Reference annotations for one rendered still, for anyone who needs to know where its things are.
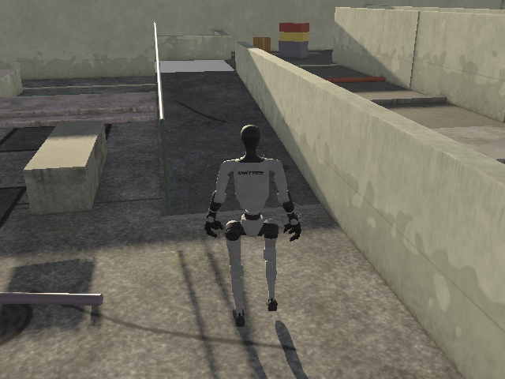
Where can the right robot upper arm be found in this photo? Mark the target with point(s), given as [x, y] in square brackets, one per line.
[280, 179]

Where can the right robot forearm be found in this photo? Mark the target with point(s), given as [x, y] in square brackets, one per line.
[290, 210]

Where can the left robot hand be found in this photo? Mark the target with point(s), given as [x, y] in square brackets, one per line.
[215, 225]

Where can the left robot forearm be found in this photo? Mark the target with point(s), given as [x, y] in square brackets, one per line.
[213, 209]

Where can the right robot hand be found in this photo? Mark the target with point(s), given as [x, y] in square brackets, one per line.
[294, 228]

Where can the left robot upper arm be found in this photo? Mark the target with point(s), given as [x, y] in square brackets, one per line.
[222, 180]

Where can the robot left shin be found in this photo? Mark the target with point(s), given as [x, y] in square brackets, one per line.
[237, 290]

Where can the humanoid robot torso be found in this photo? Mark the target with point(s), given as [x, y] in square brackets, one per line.
[251, 182]

